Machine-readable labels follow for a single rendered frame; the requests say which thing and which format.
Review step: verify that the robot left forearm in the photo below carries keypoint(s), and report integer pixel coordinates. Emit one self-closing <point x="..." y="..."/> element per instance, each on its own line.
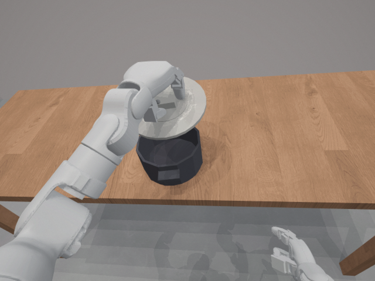
<point x="113" y="134"/>

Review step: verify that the left robot upper arm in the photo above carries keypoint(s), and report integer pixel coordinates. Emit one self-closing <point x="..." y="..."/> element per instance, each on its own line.
<point x="55" y="230"/>

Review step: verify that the robot right hand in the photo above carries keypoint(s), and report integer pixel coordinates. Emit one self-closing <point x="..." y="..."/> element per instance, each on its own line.
<point x="288" y="262"/>

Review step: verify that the knob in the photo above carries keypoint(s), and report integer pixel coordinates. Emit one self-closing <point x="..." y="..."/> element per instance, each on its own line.
<point x="167" y="98"/>

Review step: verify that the table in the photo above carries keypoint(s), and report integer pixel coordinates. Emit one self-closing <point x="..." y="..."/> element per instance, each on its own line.
<point x="293" y="141"/>

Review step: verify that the robot left hand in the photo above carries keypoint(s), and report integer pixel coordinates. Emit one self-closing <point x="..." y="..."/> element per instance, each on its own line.
<point x="157" y="76"/>

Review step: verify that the lid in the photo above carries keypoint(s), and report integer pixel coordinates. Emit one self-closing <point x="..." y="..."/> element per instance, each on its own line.
<point x="180" y="120"/>

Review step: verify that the robot right forearm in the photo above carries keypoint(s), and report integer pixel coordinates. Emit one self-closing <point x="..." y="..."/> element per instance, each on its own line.
<point x="309" y="271"/>

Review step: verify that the pot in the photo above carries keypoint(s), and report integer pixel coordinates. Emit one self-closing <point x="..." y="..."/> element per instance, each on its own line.
<point x="173" y="161"/>

